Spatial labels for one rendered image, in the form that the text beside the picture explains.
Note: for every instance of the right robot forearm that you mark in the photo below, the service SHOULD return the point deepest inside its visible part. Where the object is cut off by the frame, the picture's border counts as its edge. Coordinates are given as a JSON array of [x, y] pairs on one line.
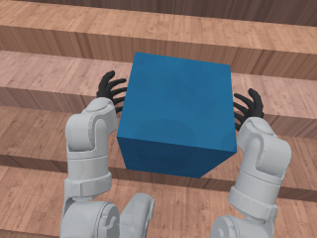
[[262, 171]]

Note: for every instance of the left robot thigh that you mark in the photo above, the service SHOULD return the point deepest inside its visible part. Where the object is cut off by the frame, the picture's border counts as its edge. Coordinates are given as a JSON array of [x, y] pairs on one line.
[[138, 211]]

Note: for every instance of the robot left upper arm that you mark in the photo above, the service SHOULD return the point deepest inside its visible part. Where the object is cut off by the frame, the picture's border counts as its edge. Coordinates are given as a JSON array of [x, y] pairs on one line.
[[91, 219]]

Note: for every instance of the carton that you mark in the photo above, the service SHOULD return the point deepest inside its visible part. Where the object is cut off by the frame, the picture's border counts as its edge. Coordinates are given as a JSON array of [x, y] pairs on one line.
[[178, 116]]

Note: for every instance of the left robot forearm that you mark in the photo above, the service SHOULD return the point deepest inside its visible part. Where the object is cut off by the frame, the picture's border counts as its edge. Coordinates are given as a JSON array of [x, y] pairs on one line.
[[86, 135]]

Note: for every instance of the right robot hand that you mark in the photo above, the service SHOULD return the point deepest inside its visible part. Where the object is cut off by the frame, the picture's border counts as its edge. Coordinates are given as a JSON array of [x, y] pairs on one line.
[[255, 108]]

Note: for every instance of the robot right upper arm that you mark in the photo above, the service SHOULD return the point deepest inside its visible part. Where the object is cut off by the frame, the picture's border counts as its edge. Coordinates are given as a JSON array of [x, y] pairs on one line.
[[228, 226]]

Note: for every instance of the left robot hand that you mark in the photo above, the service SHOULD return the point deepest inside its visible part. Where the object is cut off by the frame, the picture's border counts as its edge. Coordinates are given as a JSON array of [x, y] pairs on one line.
[[104, 89]]

